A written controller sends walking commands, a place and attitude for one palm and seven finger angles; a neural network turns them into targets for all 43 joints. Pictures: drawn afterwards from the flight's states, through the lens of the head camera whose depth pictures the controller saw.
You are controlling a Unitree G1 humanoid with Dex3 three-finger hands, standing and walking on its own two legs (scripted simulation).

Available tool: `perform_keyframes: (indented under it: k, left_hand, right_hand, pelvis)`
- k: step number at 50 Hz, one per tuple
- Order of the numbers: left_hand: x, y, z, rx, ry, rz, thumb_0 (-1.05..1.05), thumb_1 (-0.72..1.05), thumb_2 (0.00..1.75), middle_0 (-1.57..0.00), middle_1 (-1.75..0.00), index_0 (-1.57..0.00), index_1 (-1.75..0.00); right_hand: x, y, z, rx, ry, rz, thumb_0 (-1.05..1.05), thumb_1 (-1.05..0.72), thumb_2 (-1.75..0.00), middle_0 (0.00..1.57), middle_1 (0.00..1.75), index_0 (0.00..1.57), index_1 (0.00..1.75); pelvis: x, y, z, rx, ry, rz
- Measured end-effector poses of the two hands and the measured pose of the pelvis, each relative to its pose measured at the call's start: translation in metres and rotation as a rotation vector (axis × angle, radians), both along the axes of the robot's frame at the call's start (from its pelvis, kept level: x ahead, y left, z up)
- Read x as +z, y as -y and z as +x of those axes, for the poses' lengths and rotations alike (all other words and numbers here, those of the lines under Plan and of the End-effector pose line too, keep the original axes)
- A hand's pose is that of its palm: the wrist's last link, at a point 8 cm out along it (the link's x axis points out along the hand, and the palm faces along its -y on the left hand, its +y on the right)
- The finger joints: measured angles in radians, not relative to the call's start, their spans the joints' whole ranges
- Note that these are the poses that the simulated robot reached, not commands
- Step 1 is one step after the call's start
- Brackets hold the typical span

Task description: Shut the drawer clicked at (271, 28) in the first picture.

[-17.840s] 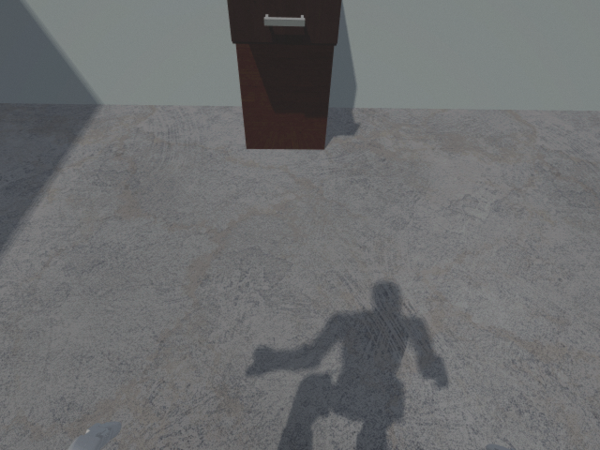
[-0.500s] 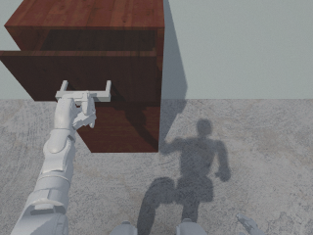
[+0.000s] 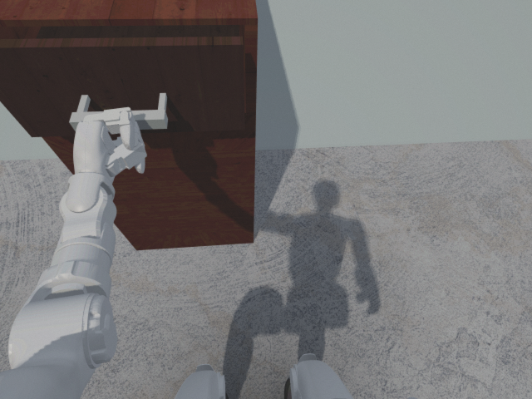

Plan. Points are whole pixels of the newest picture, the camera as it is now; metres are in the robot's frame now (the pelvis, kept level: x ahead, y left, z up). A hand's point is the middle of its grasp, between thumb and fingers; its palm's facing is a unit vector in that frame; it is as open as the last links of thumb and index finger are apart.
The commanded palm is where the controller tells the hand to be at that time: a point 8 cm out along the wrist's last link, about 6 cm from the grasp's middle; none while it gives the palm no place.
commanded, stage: push the drawer shut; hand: left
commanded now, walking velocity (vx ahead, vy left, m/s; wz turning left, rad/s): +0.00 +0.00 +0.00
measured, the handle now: (122, 110) +0.55 +0.20 +0.07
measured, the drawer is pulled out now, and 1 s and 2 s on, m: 0.05 0.00 0.00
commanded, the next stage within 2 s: pull the fist back off the drawer in 0.82 s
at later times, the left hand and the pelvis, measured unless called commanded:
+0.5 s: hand (141, 122) +0.53 +0.17 +0.07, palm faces +0.03 -1.00 -0.03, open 2.9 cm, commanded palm +0.52 +0.21 +0.08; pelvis +0.00 +0.01 -0.01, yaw +0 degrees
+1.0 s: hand (133, 118) +0.53 +0.18 +0.07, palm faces +0.02 -1.00 -0.04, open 3.0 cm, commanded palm +0.55 +0.21 +0.08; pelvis -0.02 +0.01 -0.02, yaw +0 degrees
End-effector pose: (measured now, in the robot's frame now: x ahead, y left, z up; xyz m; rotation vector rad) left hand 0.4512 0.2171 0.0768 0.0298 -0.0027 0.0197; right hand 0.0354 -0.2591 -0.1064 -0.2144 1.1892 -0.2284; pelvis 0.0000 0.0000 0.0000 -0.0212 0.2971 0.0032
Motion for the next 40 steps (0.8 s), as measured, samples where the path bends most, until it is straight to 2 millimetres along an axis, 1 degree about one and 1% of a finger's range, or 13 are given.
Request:
perform_keyframes:
  k: [12,19,27,35,40]
  left_hand:
    - [0.001,0.001,0.03,0.008,-0.003,-0.003,0.03,0.83,0.9,-1.4,-1.6,-1.4,-1.6]
    - [0.0,0.001,0.051,0.012,-0.013,-0.001,0.01,0.81,0.9,-1.4,-1.6,-1.4,-1.6]
    - [-0.004,-0.007,0.053,0.013,-0.019,0.002,-0.04,0.71,0.93,-1.4,-1.6,-1.4,-1.6]
    - [-0.004,-0.012,0.056,0.017,-0.024,0.006,-0.05,0.63,0.94,-1.4,-1.6,-1.4,-1.6]
    - [-0.002,-0.014,0.057,0.014,-0.024,0.01,-0.04,0.61,0.94,-1.4,-1.6,-1.4,-1.6]
  right_hand:
    - [-0.003,-0.003,-0.023,-0.022,-0.083,-0.004,0.01,-0.91,-0.9,0.2,0.3,0.21,0.3]
    - [-0.003,-0.003,-0.034,-0.034,-0.135,-0.017,0.01,-0.91,-0.9,0.2,0.3,0.21,0.3]
    - [-0.004,-0.005,-0.045,-0.022,-0.191,-0.018,0.01,-0.91,-0.9,0.2,0.3,0.21,0.3]
    - [-0.003,-0.005,-0.052,-0.009,-0.187,-0.042,0.0,-0.91,-0.9,0.2,0.3,0.21,0.3]
    - [-0.002,-0.005,-0.059,-0.004,-0.181,-0.058,0.0,-0.91,-0.9,0.2,0.3,0.21,0.3]
  pelvis:
    - [-0.005,-0.004,0.002,-0.003,-0.041,-0.008]
    - [-0.008,-0.004,0.002,-0.002,-0.07,-0.015]
    - [-0.011,-0.005,0.001,0.01,-0.087,-0.024]
    - [-0.015,-0.005,-0.008,0.025,-0.097,-0.037]
    - [-0.017,-0.006,-0.015,0.03,-0.104,-0.044]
